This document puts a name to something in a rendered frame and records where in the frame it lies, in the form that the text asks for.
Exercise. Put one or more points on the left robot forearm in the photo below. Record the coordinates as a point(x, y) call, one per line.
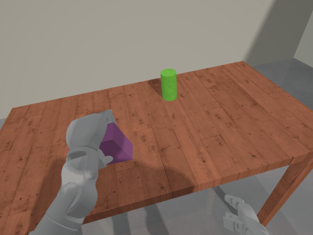
point(76, 197)

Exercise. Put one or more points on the right robot hand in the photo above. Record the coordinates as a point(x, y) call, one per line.
point(245, 214)

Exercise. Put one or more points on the sponge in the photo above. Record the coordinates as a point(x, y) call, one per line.
point(116, 144)

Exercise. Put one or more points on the right robot forearm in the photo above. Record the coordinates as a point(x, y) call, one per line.
point(255, 228)

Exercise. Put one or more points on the left robot hand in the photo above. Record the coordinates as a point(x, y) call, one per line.
point(89, 131)

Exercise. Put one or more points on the table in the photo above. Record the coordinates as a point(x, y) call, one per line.
point(227, 123)

